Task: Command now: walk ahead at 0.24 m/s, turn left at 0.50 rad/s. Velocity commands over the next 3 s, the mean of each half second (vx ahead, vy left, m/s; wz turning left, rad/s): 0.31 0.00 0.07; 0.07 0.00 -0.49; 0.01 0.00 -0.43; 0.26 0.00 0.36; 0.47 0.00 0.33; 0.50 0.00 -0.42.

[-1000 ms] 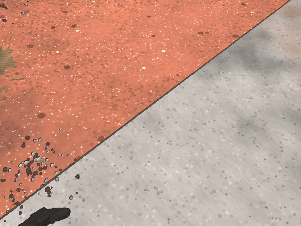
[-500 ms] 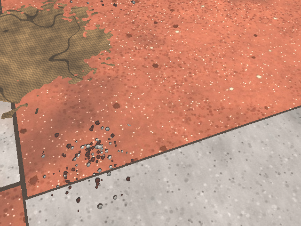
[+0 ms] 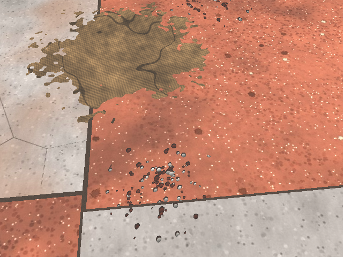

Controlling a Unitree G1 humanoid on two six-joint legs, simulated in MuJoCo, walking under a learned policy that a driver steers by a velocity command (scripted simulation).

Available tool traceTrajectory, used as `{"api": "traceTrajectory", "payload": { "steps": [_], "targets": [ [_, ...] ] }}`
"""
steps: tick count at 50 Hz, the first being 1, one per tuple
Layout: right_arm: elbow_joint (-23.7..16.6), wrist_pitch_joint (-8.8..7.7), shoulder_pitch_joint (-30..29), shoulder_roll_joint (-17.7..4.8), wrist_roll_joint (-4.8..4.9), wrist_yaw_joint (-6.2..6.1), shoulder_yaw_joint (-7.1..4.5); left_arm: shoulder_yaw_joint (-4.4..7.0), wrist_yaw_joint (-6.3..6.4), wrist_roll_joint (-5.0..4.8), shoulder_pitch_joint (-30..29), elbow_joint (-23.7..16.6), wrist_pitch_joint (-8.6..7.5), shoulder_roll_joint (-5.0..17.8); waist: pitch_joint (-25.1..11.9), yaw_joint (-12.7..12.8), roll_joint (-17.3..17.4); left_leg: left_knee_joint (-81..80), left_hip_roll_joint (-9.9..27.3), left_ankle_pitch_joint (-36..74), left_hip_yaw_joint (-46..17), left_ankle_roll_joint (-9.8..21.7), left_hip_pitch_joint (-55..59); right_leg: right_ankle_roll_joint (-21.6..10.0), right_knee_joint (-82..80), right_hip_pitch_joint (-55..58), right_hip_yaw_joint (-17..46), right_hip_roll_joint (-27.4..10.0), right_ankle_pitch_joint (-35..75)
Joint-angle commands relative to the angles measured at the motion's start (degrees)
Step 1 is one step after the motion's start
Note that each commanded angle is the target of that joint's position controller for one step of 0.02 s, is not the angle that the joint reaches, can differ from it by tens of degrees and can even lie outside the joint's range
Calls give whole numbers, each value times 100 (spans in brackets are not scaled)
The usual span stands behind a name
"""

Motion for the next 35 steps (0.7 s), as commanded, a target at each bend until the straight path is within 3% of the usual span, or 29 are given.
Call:
{"api": "traceTrajectory", "payload": {
  "steps": [1,2,3,4,6,9,13,16,18,19,20,21,22,23,24,25,26,28,29,32,35],
  "targets": [
    [-513,-127,-222,-168,11,-35,-48,295,16,179,1192,-34,-168,1138,-563,421,-834,1310,-15,-2249,-32,11,-1833,-903,-1428,2048,2007,-1811,-1554],
    [-750,-248,-502,-562,9,-30,-141,350,-61,318,1064,-52,-253,1364,75,381,-1356,2205,125,-1913,-19,-60,-2649,-1573,-1978,1341,3537,-2474,-2512],
    [-624,-307,-401,-795,9,-12,-214,249,-16,241,639,-188,-304,1004,408,216,-1110,2678,351,-1381,-172,-108,-2754,-1540,-2032,1161,3195,-2322,-2628],
    [-422,-328,-147,-803,-21,16,-235,169,39,129,451,-204,-316,743,459,103,-1041,2832,389,-946,-107,-196,-2742,-1297,-2021,1208,2642,-1992,-2246],
    [-297,-402,-107,-610,-59,68,-200,107,90,67,600,-130,-310,629,475,167,-883,2936,495,-330,79,-315,-2739,-1092,-2060,1301,1916,-1675,-1398],
    [-346,-519,-427,-316,-33,139,-91,88,100,93,961,-12,-346,652,430,327,-775,2495,695,325,583,-408,-2543,-1105,-2176,1284,1168,-1472,-371],
    [-516,-652,-1052,9,-23,215,59,99,75,-8,1229,99,-278,852,489,581,-881,874,771,552,1087,-514,-1379,-1108,-2160,740,663,-1279,521],
    [-520,-728,-1068,-164,19,284,-7,137,38,-37,1449,203,-198,1049,519,537,-922,87,568,425,1138,-483,-599,-1108,-1835,674,804,-1395,1176],
    [-371,-763,-495,-365,19,274,-126,140,54,-82,1301,211,-121,1076,247,106,-971,-633,476,950,1063,-301,342,-866,-1285,721,889,-1379,2084],
    [-248,-756,-88,-541,-29,223,-219,109,59,-81,1303,200,-122,954,-62,-109,-837,-961,464,1207,1066,-153,1150,-662,-718,617,717,-1140,2716],
    [-208,-744,488,-795,-124,150,-301,19,49,4,1260,111,-159,673,-664,-402,-596,-854,1057,1864,649,58,2317,-364,258,144,491,-801,2191],
    [-233,-647,1067,-1318,-303,41,-377,-180,43,237,1456,-107,-209,41,-1613,-441,985,-286,2655,4173,-745,593,4033,74,2184,-1298,79,-176,-691],
    [-148,-550,1129,-1269,-306,78,-374,-118,94,-1,1881,-82,-227,320,-2180,-332,1951,-794,3378,3865,-1986,1343,3815,225,3382,-1840,281,53,-2141],
    [-174,-519,887,-819,-229,116,-245,51,128,-111,1724,27,-141,842,-1566,-343,1182,-953,3037,3225,-1440,1254,3190,262,4012,-2036,402,-249,-1962],
    [-181,-514,513,-535,-157,123,-152,84,143,-119,1393,-22,-49,842,-1018,-234,951,-1034,2732,2925,-769,1062,2676,255,4115,-2260,217,-380,-1654],
    [-176,-515,145,-358,-125,143,-81,88,179,-68,1343,30,73,722,-698,-66,704,-1188,2455,2807,-268,940,2097,309,3991,-2118,136,-525,-1350],
    [-149,-527,-158,-289,-139,152,-63,103,210,-26,1338,8,186,641,-446,93,750,-1393,2283,2724,94,886,1539,357,3813,-1866,85,-617,-1048],
    [-74,-595,-410,-341,-259,126,-98,82,224,-15,1356,-67,315,429,-284,234,782,-1716,2174,2703,565,977,926,437,3691,-1460,-102,-563,-526],
    [-27,-617,-479,-363,-269,104,-109,81,224,-2,1254,-165,346,392,-233,256,780,-1796,2224,2669,685,1041,866,463,3469,-1471,-113,-579,-391],
    [108,-587,-526,-497,-211,28,-165,41,144,54,818,-470,385,312,-260,185,648,-1839,2356,2463,949,1102,1011,421,2604,-1419,-120,-701,57],
    [178,-493,-611,-705,-140,19,-230,32,6,45,501,-702,427,373,-279,117,586,-1814,2447,2179,1168,1093,975,300,1927,-1045,-283,-717,248]
  ]
}}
